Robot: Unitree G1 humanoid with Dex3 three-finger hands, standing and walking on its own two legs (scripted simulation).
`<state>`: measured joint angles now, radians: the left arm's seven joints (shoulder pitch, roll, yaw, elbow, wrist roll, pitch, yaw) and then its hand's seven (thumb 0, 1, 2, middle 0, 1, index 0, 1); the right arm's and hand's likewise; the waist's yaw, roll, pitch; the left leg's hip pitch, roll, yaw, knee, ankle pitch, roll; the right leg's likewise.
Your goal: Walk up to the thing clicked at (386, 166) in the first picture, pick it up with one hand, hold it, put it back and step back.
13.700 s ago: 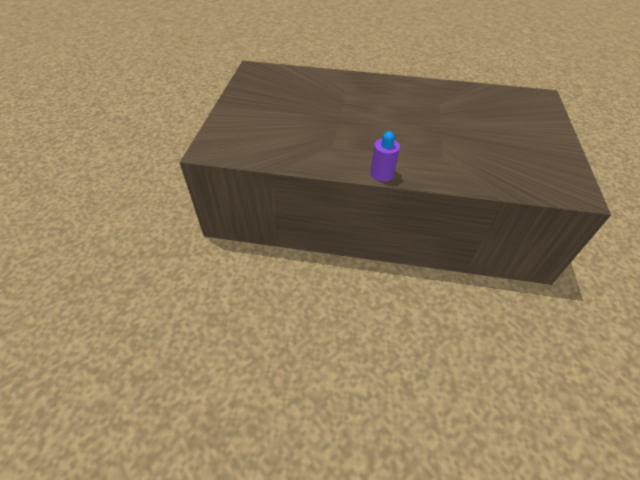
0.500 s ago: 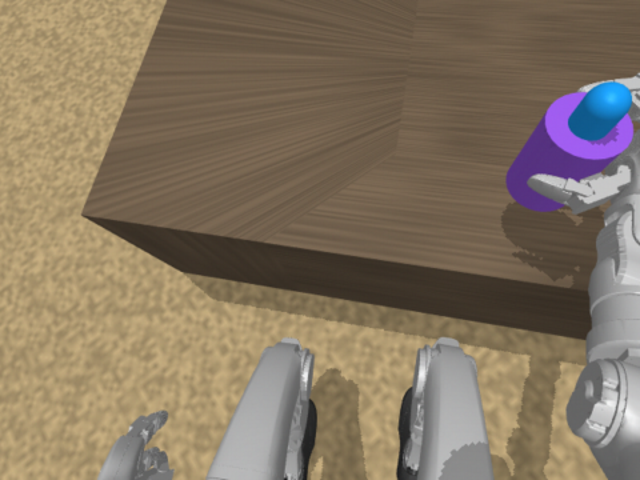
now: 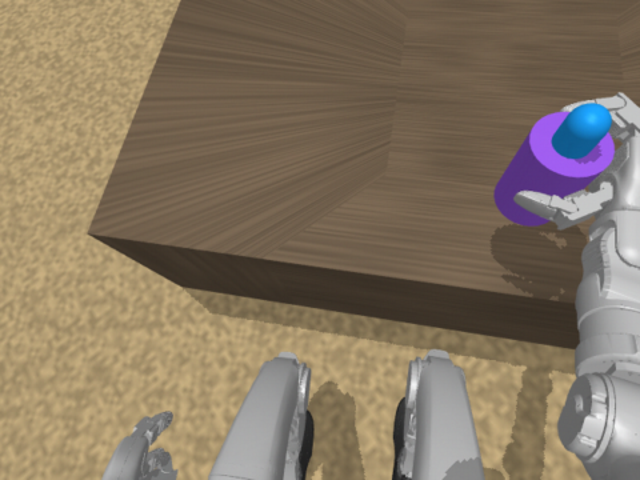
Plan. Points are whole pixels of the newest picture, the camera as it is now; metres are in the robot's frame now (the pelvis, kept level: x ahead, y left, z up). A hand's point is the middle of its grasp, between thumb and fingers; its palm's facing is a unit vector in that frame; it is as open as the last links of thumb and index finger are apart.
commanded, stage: lift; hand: right
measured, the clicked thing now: (555, 162) +0.47 -0.23 +0.03
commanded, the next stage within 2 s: hold in 1.48 s
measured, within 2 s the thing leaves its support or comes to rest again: neither
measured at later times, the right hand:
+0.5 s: hand (621, 163) +0.41 -0.23 +0.12, palm faces +0.19 +0.98 -0.01, open 11.4 cm
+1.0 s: hand out of the picture +0.39 -0.22 +0.18, palm faces +0.19 +0.98 -0.01, open 11.4 cm
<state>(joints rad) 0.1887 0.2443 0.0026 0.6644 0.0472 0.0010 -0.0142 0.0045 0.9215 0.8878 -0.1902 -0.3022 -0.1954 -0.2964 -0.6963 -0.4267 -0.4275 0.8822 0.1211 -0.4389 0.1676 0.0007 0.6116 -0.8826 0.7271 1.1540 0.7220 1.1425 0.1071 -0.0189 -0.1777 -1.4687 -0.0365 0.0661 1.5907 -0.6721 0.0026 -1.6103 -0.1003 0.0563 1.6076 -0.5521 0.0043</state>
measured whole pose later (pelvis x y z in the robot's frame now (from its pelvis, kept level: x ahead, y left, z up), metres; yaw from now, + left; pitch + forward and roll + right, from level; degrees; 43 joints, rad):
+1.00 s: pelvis +0.03 -0.01 +0.13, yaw -4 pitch +14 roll +3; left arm 0.24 0.22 0.01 0.66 0.00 -0.03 0.03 0.01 0.91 0.89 -0.19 -0.30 -0.19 -0.30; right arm -0.26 -0.23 -0.21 0.52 0.17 -0.38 0.07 0.00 0.61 -0.89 0.72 1.16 0.72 1.15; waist 0.04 -0.01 -0.10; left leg -0.75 -0.01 0.04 1.01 -0.50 -0.01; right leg -0.87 -0.07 0.00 1.04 -0.41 0.00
